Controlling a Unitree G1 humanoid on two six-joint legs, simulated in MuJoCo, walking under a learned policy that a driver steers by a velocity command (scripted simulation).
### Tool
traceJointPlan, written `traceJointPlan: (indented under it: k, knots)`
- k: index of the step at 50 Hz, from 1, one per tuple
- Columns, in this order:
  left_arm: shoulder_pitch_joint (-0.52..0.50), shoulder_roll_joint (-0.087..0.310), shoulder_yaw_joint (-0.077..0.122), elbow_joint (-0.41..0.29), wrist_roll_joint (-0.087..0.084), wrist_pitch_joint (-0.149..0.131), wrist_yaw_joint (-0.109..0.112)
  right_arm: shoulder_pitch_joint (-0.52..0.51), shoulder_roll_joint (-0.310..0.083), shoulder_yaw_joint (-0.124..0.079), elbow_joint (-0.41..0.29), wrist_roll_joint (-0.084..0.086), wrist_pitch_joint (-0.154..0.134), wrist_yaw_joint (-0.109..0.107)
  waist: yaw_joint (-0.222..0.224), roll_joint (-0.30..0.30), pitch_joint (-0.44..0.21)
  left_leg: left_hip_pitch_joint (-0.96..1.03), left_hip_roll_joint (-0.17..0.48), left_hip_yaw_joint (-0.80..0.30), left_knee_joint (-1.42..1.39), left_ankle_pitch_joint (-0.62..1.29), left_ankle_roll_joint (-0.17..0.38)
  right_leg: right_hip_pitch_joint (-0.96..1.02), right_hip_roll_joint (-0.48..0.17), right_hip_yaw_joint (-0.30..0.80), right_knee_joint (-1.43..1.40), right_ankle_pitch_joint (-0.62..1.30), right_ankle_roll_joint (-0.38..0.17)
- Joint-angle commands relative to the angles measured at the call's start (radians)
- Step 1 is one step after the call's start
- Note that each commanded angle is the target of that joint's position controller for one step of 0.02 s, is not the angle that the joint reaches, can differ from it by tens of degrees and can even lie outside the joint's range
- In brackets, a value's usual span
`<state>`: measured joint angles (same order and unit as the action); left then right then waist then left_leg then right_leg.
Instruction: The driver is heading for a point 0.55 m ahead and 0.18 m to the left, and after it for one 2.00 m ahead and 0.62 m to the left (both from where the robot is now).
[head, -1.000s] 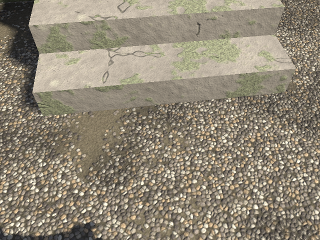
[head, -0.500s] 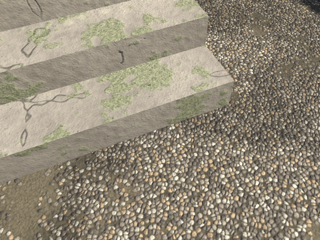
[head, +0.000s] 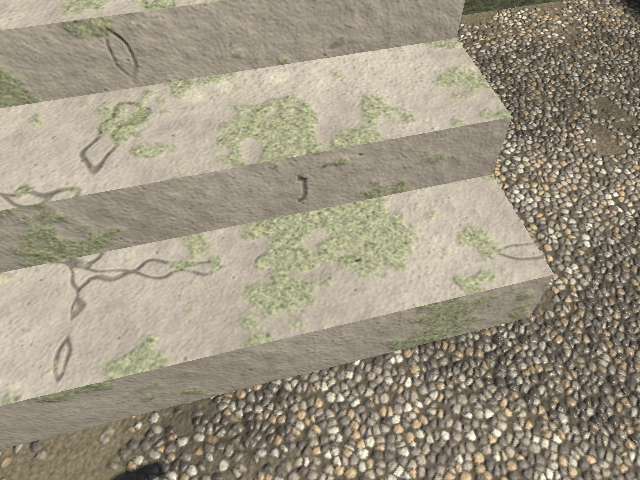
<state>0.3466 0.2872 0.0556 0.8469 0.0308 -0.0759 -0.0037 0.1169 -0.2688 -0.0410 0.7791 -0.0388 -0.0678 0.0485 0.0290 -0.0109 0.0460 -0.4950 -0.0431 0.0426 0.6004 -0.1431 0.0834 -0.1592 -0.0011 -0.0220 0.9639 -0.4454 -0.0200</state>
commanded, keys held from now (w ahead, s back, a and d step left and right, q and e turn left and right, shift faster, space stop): w+q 1.00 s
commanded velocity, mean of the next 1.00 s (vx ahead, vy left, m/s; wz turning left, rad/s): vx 0.50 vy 0.00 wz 0.54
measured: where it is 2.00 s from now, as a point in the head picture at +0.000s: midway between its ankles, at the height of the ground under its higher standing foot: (171, 191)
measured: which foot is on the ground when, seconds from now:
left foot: down 0.00-0.44, up 0.46-0.88, down 0.90-1.00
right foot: up 0.00-0.42, down 0.44-0.90, up 0.92-1.00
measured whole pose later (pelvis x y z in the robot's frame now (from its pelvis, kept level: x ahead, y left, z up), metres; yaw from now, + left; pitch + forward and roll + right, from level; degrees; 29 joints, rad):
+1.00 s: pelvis +0.42 +0.07 +0.01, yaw +34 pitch +1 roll +0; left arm 0.25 0.25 0.03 0.78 0.06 -0.04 0.00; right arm 0.20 -0.26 -0.04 0.75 -0.03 -0.01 0.00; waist 0.02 -0.04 0.00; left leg -0.34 -0.11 0.03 0.60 -0.29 0.12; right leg -0.54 -0.09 -0.04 1.43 -0.38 0.03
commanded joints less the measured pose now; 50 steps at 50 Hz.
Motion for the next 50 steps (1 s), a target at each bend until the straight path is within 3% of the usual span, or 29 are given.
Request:
traceJointPlan:
  k: [1, 2, 4, 8, 13, 16, 18, 20, 21, 22, 23, 24, 25, 26, 27, 29, 31, 37, 38, 39, 41, 43, 44, 45, 46, 47, 48, 49, 50]
  knots:
    - [-0.034, 0.102, 0.006, -0.102, 0.003, -0.031, -0.01, 0.204, -0.193, -0.068, 0.006, 0.03, 0.013, -0.013, -0.085, 0.058, -0.174, 0.571, 0.319, -0.542, -0.298, -0.002, 0.217, -0.517, -0.043, 0.086, 0.341, 0.11, -0.014]
    - [-0.058, 0.096, 0.004, -0.108, 0.009, -0.028, -0.01, 0.176, -0.154, -0.056, 0.005, 0.03, 0.015, -0.016, -0.059, 0.034, -0.104, 0.456, 0.273, -0.468, -0.327, 0.057, 0.188, -0.476, -0.075, 0.083, 0.254, 0.135, -0.013]
    - [-0.029, 0.085, -0.002, -0.104, 0.031, 0.005, -0.01, 0.155, -0.125, -0.046, 0.011, 0.038, 0.012, -0.017, -0.011, 0.064, -0.083, 0.324, 0.214, -0.377, -0.362, 0.154, 0.165, -0.363, -0.091, 0.073, 0.165, 0.134, 0.009]
    - [-0.086, 0.056, -0.016, -0.125, 0.026, 0.025, -0.013, 0.204, -0.159, -0.059, 0.031, 0.037, 0.003, -0.021, -0.02, 0.079, -0.047, 0.264, 0.175, -0.327, -0.418, 0.133, 0.189, -0.387, -0.092, 0.042, 0.017, 0.199, 0.049]
    - [-0.273, 0.048, -0.027, -0.175, 0.012, 0.017, -0.018, 0.283, -0.167, -0.07, 0.052, 0.038, 0.003, -0.027, -0.09, 0.082, -0.011, 0.336, 0.153, -0.341, -0.415, 0.085, 0.152, -0.428, -0.069, 0.042, -0.249, 0.382, 0.075]
    - [-0.338, 0.048, -0.031, -0.2, 0.006, 0.005, -0.018, 0.304, -0.176, -0.075, 0.052, 0.026, 0.005, -0.034, -0.108, 0.081, -0.017, 0.369, 0.153, -0.36, -0.346, 0.19, 0.134, -0.381, -0.034, 0.036, -0.347, 0.384, 0.075]
    - [-0.322, 0.063, -0.029, -0.205, 0.003, -0.006, -0.01, 0.277, -0.184, -0.078, 0.038, 0.02, 0.004, -0.041, -0.086, 0.092, -0.034, 0.365, 0.158, -0.386, -0.282, 0.286, 0.103, -0.292, -0.014, 0.045, -0.404, 0.345, 0.062]
    - [-0.221, 0.093, -0.018, -0.177, 0.001, -0.021, 0.003, 0.233, -0.191, -0.081, 0.021, 0.019, 0.003, -0.045, -0.03, 0.091, -0.065, 0.34, 0.145, -0.416, -0.185, 0.339, 0.064, -0.13, 0.01, 0.044, -0.489, 0.309, 0.039]
    - [-0.135, 0.119, -0.007, -0.152, 0.009, -0.035, 0.015, 0.222, -0.174, -0.074, 0.018, 0.027, -0.003, -0.042, 0.016, 0.054, -0.111, 0.303, 0.094, -0.392, -0.066, 0.34, 0.042, 0.015, -0.009, 0.055, -0.555, 0.325, 0.016]
    - [-0.02, 0.19, 0.011, -0.146, 0.03, -0.044, 0.031, 0.215, -0.113, -0.054, -0.005, 0.041, -0.014, -0.036, 0.069, -0.054, -0.218, 0.221, 0.032, -0.322, 0.154, 0.205, 0.014, 0.194, -0.191, 0.226, -0.607, 0.191, -0.032]
    - [0.018, 0.288, 0.034, -0.151, 0.045, -0.029, 0.035, 0.286, -0.037, -0.033, -0.042, 0.071, -0.012, -0.041, 0.047, -0.281, -0.282, -0.053, -0.113, -0.17, 0.369, -0.313, -0.015, 0.387, -0.428, 0.587, -0.698, 0.126, -0.128]
    - [-0.007, 0.242, 0.037, -0.134, 0.03, -0.01, 0.03, 0.31, -0.111, -0.04, -0.021, 0.034, 0.009, -0.05, 0.002, -0.224, -0.246, -0.14, -0.028, -0.139, 0.491, -0.39, -0.004, 0.319, -0.457, 0.699, -0.701, 0.028, -0.164]
    - [-0.052, 0.147, 0.016, -0.152, 0.02, -0.007, 0.021, 0.27, -0.136, -0.046, -0.001, 0.019, 0.022, -0.044, 0.003, -0.098, -0.153, -0.138, 0.019, -0.15, 0.525, -0.313, -0.003, 0.229, -0.4, 0.577, -0.715, -0.015, -0.148]
    - [-0.093, 0.096, 0.003, -0.152, 0.013, -0.008, 0.017, 0.225, -0.121, -0.043, 0.0, 0.018, 0.025, -0.036, -0.003, -0.056, -0.086, -0.122, 0.045, -0.138, 0.512, -0.246, -0.015, 0.147, -0.341, 0.432, -0.741, 0.101, -0.128]
    - [-0.121, 0.063, -0.01, -0.15, 0.016, -0.014, 0.016, 0.185, -0.091, -0.036, -0.006, 0.01, 0.033, -0.031, -0.012, -0.067, -0.055, -0.106, 0.062, -0.125, 0.498, -0.202, -0.037, 0.09, -0.292, 0.3, -0.748, 0.337, -0.109]
    - [-0.098, 0.073, -0.008, -0.126, 0.013, -0.027, 0.013, 0.187, -0.078, -0.032, -0.008, -0.003, 0.048, -0.022, -0.031, -0.097, -0.082, -0.078, 0.06, -0.096, 0.53, -0.165, -0.06, 0.076, -0.253, 0.15, -0.715, 0.674, -0.107]
    - [-0.083, 0.081, -0.001, -0.114, 0.002, -0.037, 0.004, 0.155, -0.07, -0.027, -0.024, 0.001, 0.053, -0.014, -0.038, -0.098, -0.107, -0.095, 0.064, -0.083, 0.51, -0.13, -0.07, 0.091, -0.251, 0.072, -0.703, 0.818, -0.115]
    - [-0.081, 0.105, 0.014, -0.09, -0.004, -0.032, 0.006, -0.029, -0.034, 0.003, -0.091, -0.001, 0.056, 0.015, -0.012, -0.097, -0.068, -0.036, 0.095, -0.032, 0.211, 0.0, -0.072, 0.038, -0.25, -0.064, -0.749, 0.677, -0.116]
    - [-0.082, 0.114, 0.018, -0.086, -0.003, -0.033, 0.005, -0.042, -0.033, 0.006, -0.098, 0.0, 0.056, 0.014, -0.015, -0.097, -0.062, 0.006, 0.09, -0.019, 0.158, -0.003, -0.063, 0.023, -0.251, -0.084, -0.735, 0.689, -0.105]
    - [-0.08, 0.119, 0.021, -0.085, 0.001, -0.03, 0.006, -0.013, -0.029, 0.008, -0.087, 0.0, 0.065, 0.004, -0.024, -0.135, -0.105, 0.082, 0.064, 0.032, 0.181, -0.041, -0.05, 0.019, -0.262, -0.11, -0.685, 0.744, -0.109]
    - [-0.063, 0.126, 0.024, -0.081, -0.004, -0.023, 0.006, -0.023, -0.054, 0.002, -0.095, -0.005, 0.068, -0.006, -0.019, -0.121, -0.114, 0.124, 0.036, 0.056, 0.139, -0.095, -0.024, 0.031, -0.271, -0.128, -0.598, 0.869, -0.1]
    - [-0.065, 0.137, 0.025, -0.078, -0.018, -0.005, 0.007, 0.078, -0.051, -0.008, -0.067, -0.01, 0.057, -0.016, -0.064, -0.079, -0.169, 0.232, -0.035, 0.095, 0.039, -0.11, 0.015, 0.06, -0.259, -0.168, -0.342, 1.058, -0.087]
    - [-0.084, 0.143, 0.025, -0.085, -0.032, 0.01, 0.007, 0.183, -0.047, -0.017, -0.041, -0.01, 0.045, -0.022, -0.127, -0.04, -0.212, 0.385, -0.073, 0.1, -0.063, -0.058, 0.039, -0.02, -0.231, -0.204, -0.122, 1.005, -0.065]
    - [-0.112, 0.108, 0.014, -0.114, -0.022, 0.013, 0.008, 0.275, -0.124, -0.041, -0.019, -0.023, 0.037, -0.031, -0.173, 0.059, -0.208, 0.559, 0.045, -0.101, -0.169, -0.025, 0.068, -0.266, -0.188, -0.188, 0.15, 0.569, -0.017]
    - [-0.06, -0.039, -0.021, -0.15, 0.012, 0.018, 0.006, 0.235, -0.262, -0.066, -0.039, -0.009, 0.037, -0.04, -0.046, 0.282, -0.154, 0.607, 0.314, -0.483, -0.14, 0.505, 0.134, -0.56, -0.064, -0.146, 0.489, -0.071, 0.041]
    - [-0.076, 0.036, -0.018, -0.182, 0.031, 0.017, 0.007, 0.293, -0.3, -0.09, -0.072, 0.017, 0.052, -0.048, -0.143, 0.191, -0.312, 0.637, 0.417, -0.674, -0.29, 0.263, 0.326, -0.641, -0.026, 0.011, 0.606, -0.029, 0.061]
    - [-0.144, 0.044, -0.015, -0.181, 0.036, 0.014, 0.008, 0.242, -0.238, -0.077, -0.061, 0.022, 0.059, -0.059, -0.111, 0.085, -0.161, 0.534, 0.376, -0.614, -0.328, -0.028, 0.32, -0.728, -0.069, 0.033, 0.642, 0.039, 0.07]
    - [-0.169, 0.037, -0.017, -0.188, 0.036, 0.01, 0.001, 0.191, -0.167, -0.054, -0.063, 0.022, 0.063, -0.062, -0.075, 0.067, -0.054, 0.409, 0.311, -0.537, -0.337, -0.127, 0.27, -0.762, -0.083, 0.018, 0.671, 0.077, 0.065]
    - [-0.17, 0.024, -0.021, -0.188, 0.041, 0.017, 0.0, 0.171, -0.131, -0.039, -0.055, 0.023, 0.058, -0.061, -0.041, 0.05, -0.02, 0.334, 0.248, -0.477, -0.32, -0.077, 0.233, -0.765, -0.098, 0.023, 0.679, 0.089, 0.061]
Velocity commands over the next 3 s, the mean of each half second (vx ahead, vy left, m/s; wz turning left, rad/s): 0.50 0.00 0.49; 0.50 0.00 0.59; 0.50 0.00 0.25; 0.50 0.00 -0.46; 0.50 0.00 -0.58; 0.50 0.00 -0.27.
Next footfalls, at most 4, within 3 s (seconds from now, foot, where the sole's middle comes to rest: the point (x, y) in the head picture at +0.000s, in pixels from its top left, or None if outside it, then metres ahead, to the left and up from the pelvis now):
0.44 right None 0.40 -0.09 -0.76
0.90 left None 0.44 0.15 -0.76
1.40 right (250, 288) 0.77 0.19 -0.58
1.94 left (95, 142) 0.99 0.52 -0.40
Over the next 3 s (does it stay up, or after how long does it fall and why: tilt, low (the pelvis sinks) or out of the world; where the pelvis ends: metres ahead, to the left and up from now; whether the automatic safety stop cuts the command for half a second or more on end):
stays up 1.45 0.52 0.61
